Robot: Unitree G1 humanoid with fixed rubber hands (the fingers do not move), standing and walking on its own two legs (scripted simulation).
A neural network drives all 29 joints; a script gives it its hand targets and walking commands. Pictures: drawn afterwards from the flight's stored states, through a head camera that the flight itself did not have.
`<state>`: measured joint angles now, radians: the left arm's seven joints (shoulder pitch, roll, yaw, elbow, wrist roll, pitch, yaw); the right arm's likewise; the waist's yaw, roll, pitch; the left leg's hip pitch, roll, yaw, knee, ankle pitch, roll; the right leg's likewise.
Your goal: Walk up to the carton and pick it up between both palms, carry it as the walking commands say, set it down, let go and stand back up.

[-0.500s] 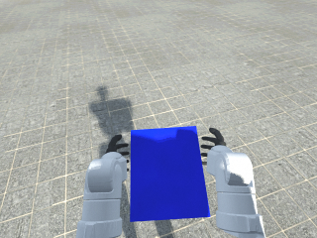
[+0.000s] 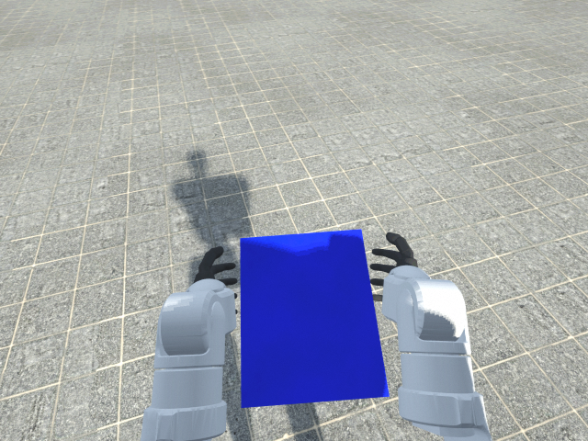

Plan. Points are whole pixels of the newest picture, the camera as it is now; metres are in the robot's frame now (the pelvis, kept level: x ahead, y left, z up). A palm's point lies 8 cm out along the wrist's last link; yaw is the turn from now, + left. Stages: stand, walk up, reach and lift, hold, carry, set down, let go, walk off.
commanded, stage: carry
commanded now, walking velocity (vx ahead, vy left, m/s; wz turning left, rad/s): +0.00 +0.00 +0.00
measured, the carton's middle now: (306, 320) +0.33 -0.01 -0.02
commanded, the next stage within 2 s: none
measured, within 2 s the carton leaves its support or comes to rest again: neither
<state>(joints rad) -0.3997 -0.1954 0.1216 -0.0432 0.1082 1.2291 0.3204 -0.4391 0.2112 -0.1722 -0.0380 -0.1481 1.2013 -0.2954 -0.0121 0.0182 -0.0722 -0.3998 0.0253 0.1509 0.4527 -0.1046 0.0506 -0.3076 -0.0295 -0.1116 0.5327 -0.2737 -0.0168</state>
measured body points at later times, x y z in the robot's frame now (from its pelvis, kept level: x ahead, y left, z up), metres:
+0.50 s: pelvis +0.02 -0.01 +0.00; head +0.02 -0.02 +0.45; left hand +0.33 +0.11 +0.08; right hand +0.34 -0.15 +0.08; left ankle +0.08 +0.09 -0.73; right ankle +0.00 -0.10 -0.73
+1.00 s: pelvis +0.01 -0.06 -0.01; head +0.01 -0.07 +0.44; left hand +0.32 +0.07 +0.07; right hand +0.34 -0.19 +0.08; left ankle +0.08 +0.09 -0.73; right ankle +0.00 -0.10 -0.73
